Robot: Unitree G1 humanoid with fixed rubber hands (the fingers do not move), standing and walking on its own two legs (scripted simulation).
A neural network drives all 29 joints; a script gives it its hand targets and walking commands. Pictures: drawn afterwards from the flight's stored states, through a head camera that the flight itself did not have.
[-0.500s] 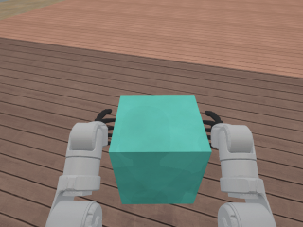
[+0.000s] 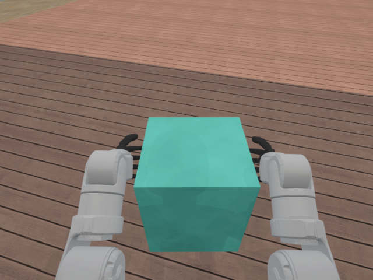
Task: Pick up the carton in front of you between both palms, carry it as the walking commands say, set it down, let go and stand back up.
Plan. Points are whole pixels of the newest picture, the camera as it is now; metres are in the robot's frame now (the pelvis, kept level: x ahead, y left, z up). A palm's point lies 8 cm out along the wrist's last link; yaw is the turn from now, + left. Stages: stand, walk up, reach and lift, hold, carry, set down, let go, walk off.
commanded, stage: carry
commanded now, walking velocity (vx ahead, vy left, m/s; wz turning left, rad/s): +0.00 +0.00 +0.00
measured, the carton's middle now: (194, 185) +0.35 +0.00 +0.05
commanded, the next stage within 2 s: none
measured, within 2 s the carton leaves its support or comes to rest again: neither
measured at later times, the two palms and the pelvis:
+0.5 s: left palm (116, 163) +0.34 +0.17 +0.13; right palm (260, 167) +0.34 -0.14 +0.13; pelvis +0.00 +0.01 +0.00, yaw +0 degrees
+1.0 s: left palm (113, 162) +0.34 +0.17 +0.13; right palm (256, 166) +0.34 -0.13 +0.13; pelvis +0.00 +0.02 +0.00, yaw +0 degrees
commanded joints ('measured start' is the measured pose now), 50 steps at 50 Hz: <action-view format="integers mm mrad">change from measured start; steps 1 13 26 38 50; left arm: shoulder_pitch -742 -743 -741 -738 -736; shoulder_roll -1130 -1134 -1136 -1136 -1136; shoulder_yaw -566 -569 -573 -577 -581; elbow -126 -126 -129 -134 -137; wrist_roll -444 -448 -450 -451 -452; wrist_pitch -29 -30 -30 -30 -31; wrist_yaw -246 -246 -244 -241 -240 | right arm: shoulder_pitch -726 -725 -724 -723 -721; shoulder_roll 1130 1128 1126 1124 1122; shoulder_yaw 550 549 552 556 559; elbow -122 -124 -132 -139 -142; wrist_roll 431 431 433 435 436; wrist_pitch -40 -40 -40 -40 -41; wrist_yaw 233 234 234 233 233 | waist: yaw -4 -4 -5 -6 -6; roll -11 -6 -2 0 0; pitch -350 -355 -363 -368 -369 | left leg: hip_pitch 0 1 7 14 19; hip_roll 95 100 104 106 107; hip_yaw -62 -66 -69 -67 -64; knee -57 -50 -37 -30 -26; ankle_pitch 155 202 262 299 315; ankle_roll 49 52 54 54 54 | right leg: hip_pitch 209 198 190 185 183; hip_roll -127 -126 -124 -123 -122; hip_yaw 161 155 149 144 141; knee -84 -67 -48 -36 -29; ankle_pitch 137 145 160 171 178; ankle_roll -19 -14 -11 -9 -8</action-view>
